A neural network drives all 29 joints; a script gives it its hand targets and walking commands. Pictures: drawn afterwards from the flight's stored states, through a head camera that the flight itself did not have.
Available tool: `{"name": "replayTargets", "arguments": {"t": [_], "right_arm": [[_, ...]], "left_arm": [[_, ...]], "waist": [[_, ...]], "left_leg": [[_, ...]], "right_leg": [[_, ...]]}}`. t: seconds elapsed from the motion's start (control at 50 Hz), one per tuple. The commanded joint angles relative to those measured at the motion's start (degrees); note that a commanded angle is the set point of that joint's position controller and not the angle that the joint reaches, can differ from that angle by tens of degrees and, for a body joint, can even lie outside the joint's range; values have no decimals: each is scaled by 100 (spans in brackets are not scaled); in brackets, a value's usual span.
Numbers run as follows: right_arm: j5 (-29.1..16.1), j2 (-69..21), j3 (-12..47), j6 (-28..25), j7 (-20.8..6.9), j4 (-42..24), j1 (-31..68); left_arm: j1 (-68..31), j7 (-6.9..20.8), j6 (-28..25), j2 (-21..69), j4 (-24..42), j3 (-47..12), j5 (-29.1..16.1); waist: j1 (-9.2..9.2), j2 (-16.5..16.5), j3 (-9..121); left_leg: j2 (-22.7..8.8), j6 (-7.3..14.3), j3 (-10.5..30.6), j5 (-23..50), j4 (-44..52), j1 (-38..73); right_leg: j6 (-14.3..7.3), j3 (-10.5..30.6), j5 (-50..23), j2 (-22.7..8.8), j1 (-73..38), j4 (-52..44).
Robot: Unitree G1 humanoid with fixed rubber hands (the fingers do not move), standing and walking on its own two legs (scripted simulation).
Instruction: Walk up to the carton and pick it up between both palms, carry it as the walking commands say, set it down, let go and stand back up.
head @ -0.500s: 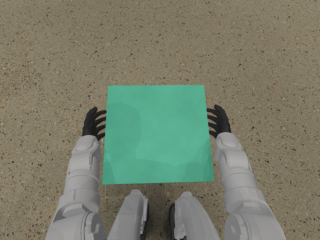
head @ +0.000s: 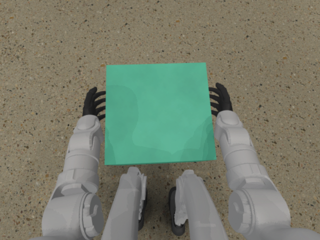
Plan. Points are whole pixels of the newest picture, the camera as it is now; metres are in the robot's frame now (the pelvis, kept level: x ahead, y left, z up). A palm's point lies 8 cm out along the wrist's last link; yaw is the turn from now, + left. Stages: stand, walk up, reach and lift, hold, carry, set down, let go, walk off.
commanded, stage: set down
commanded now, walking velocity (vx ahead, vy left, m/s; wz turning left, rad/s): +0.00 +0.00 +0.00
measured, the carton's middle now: (157, 120) +0.42 +0.03 -0.15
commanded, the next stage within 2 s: none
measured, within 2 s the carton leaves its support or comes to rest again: rests again in 2.00 s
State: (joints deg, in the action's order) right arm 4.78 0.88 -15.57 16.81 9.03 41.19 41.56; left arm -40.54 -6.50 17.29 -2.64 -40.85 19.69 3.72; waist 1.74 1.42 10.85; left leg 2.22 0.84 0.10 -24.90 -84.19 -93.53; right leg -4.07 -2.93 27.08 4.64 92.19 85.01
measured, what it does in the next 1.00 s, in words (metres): lowers itself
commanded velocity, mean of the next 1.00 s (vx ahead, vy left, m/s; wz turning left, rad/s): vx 0.00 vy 0.00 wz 0.00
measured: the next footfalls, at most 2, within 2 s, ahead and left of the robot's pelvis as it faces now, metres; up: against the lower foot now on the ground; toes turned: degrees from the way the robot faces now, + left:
none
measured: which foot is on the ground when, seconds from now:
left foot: down 0.00-1.00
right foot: down 0.00-1.00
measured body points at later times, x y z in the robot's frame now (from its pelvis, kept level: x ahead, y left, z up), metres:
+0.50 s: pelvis -0.02 +0.01 -0.07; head +0.22 +0.02 +0.31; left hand +0.43 +0.21 -0.16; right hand +0.46 -0.14 -0.15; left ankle +0.10 +0.11 -0.55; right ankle +0.09 -0.08 -0.55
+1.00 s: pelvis -0.05 +0.00 -0.13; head +0.30 +0.01 +0.14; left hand +0.46 +0.21 -0.28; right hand +0.49 -0.13 -0.28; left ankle +0.10 +0.11 -0.55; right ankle +0.09 -0.08 -0.55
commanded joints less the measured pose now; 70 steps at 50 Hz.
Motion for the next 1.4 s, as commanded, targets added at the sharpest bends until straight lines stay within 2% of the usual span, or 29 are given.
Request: {"name": "replayTargets", "arguments": {"t": [0.0, 0.1, 0.22, 0.34, 0.4, 0.52, 0.6, 0.72, 0.76, 0.86, 0.96, 0.98, 1.0, 1.02, 1.06, 1.1, 1.14, 1.18, 1.26, 1.32, 1.38], "right_arm": [[-950, -5335, 3030, -386, -1926, -908, 4271], [-1026, -5135, 3059, -419, -1859, -1059, 4674], [-967, -4892, 2786, -406, -1820, -789, 4942], [-975, -4849, 2635, -419, -1825, -640, 5186], [-976, -4810, 2608, -430, -1836, -573, 5269], [-1154, -4788, 2795, -465, -1797, -735, 5616], [-1246, -4764, 2908, -499, -1738, -833, 5728], [-1362, -4601, 3041, -552, -1594, -1030, 5959], [-1382, -4527, 3067, -563, -1544, -1094, 6022], [-1633, -4158, 3327, -582, -1386, -1635, 6525], [-2067, -3354, 3711, -451, -1109, -2265, 7353], [-2115, -3123, 3725, -418, -1039, -2285, 7456], [-2091, -2983, 3668, -368, -1001, -1979, 7372], [-2226, -2958, 3812, -365, -951, -2395, 7366], [-2333, -2831, 3800, -347, -899, -2474, 7520], [-2502, -2805, 3798, -400, -895, -2378, 7720], [-2505, -2942, 3666, -528, -914, -1837, 7971], [-2421, -3031, 3414, -687, -982, -1236, 8030], [-2177, -3183, 2991, -962, -1185, -284, 7990], [-1978, -3267, 2698, -1016, -1306, 245, 7975], [-1934, -3280, 2585, -958, -1384, 422, 8092]], "left_arm": [[-4332, 1846, -357, 5405, 1085, -2885, -929], [-4698, 1734, -366, 5348, 1204, -2992, -1133], [-5140, 1617, -340, 5362, 1163, -3004, -1208], [-5458, 1521, -375, 5291, 1149, -2924, -1193], [-5547, 1482, -389, 5270, 1144, -2902, -1185], [-5671, 1437, -428, 5045, 1127, -2828, -1191], [-5675, 1424, -463, 4945, 1087, -2824, -1236], [-5870, 1403, -535, 4731, 1179, -2919, -1432], [-6099, 1390, -563, 4650, 1350, -3037, -1543], [-6610, 1252, -593, 4343, 1822, -3362, -1832], [-7431, 874, -518, 3601, 2435, -3625, -2164], [-7616, 782, -487, 3415, 2485, -3669, -2223], [-7614, 727, -409, 3317, 2171, -3639, -2187], [-7513, 667, -421, 3377, 2545, -3739, -2113], [-7957, 562, -429, 3156, 3036, -3830, -2268], [-8039, 510, -475, 3236, 2814, -3809, -2353], [-8132, 514, -596, 3121, 2360, -3591, -2296], [-8128, 560, -748, 3158, 1795, -3442, -2246], [-7919, 754, -1015, 3504, 592, -3043, -2087], [-7930, 901, -1078, 3645, 13, -2796, -2011], [-8158, 990, -1049, 3640, -221, -2777, -2071]], "waist": [[290, -25, 5919], [204, -16, 6290], [31, -178, 6076], [7, -245, 6213], [12, -256, 6276], [232, -80, 6537], [287, 40, 6648], [255, 158, 6991], [168, 161, 7206], [134, 36, 8313], [262, -62, 10133], [256, -35, 10536], [215, -25, 10305], [174, -29, 10455], [207, -62, 10260], [264, -185, 9901], [408, -103, 8876], [410, -42, 7680], [383, 31, 6264], [327, 65, 5947], [264, 28, 5985]], "left_leg": [[451, -14, 318, 1329, 462, 2533], [507, -40, 278, 1245, 224, 2516], [540, -86, 268, 997, -19, 2272], [547, -98, 232, 952, -299, 2064], [558, -110, 217, 1006, -444, 1970], [562, -69, 137, 1115, -782, 1656], [569, -51, 93, 1200, -1014, 1408], [566, -37, 42, 1267, -1347, 1131], [565, -43, 28, 1297, -1473, 1134], [542, -43, -40, 1395, -1768, 1532], [448, -66, -102, 1460, -1992, 2694], [417, -91, -95, 1488, -2037, 2957], [364, -122, -113, 1276, -2022, 2908], [401, -125, -129, 1969, -2246, 3141], [376, -122, -111, 1898, -2314, 3277], [335, -68, -113, 1738, -2350, 3178], [326, -7, -68, 1454, -2347, 2554], [318, 45, -18, 1140, -2360, 1974], [331, 126, -4, 824, -2507, 1175], [327, 120, 1, 664, -2604, 941], [315, 113, -10, 547, -2676, 941]], "right_leg": [[227, 795, -1264, 346, -2731, -665], [229, 703, -1146, 366, -2571, -379], [178, 630, -876, 379, -2025, -83], [173, 592, -825, 389, -1704, 218], [174, 561, -871, 400, -1502, 388], [222, 580, -978, 397, -1426, 692], [244, 594, -1108, 398, -1399, 879], [255, 596, -1294, 397, -1460, 1209], [248, 579, -1347, 400, -1471, 1341], [211, 566, -1468, 385, -1972, 1647], [146, 539, -1428, 323, -3001, 1930], [134, 516, -1431, 296, -3198, 1974], [124, 460, -1248, 252, -3115, 1946], [155, 435, -1885, 303, -3209, 2169], [131, 449, -1791, 328, -3009, 2295], [63, 489, -1624, 280, -2794, 2315], [53, 565, -1369, 236, -2349, 2309], [31, 568, -1054, 237, -1728, 2321], [13, 542, -711, 262, -967, 2445], [24, 472, -538, 263, -752, 2582], [33, 385, -391, 250, -676, 2733]]}}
